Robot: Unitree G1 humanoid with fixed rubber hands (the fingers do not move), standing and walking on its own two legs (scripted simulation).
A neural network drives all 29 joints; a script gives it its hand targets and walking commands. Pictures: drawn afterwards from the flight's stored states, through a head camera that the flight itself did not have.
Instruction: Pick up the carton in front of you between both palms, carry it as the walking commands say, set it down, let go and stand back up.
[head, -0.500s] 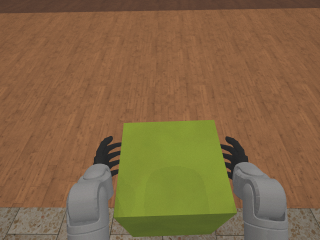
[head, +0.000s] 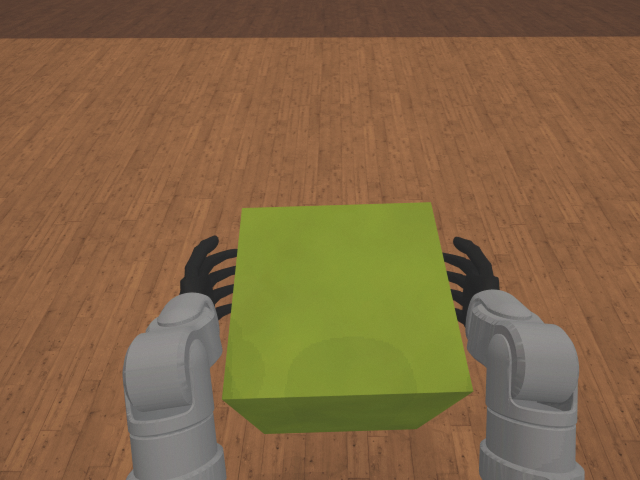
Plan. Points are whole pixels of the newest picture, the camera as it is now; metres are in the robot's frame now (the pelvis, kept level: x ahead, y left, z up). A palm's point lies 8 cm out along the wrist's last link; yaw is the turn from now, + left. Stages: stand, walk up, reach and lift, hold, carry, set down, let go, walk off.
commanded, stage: carry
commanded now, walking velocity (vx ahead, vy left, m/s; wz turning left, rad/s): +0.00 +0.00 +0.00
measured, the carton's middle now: (338, 330) +0.30 +0.00 +0.06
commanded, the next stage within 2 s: none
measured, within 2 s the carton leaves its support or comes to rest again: neither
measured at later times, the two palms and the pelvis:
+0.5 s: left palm (220, 267) +0.37 +0.15 +0.11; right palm (452, 268) +0.37 -0.15 +0.10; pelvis +0.00 +0.00 +0.00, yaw -1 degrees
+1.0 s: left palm (208, 291) +0.32 +0.15 +0.13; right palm (468, 291) +0.31 -0.15 +0.12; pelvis -0.04 +0.00 +0.00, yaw -1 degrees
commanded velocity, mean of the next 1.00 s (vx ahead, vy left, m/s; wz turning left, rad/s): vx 0.00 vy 0.00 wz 0.00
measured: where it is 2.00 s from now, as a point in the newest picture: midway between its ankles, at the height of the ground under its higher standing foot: outside the picture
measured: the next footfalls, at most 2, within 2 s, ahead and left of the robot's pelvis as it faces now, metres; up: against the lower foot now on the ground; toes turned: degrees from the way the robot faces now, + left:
none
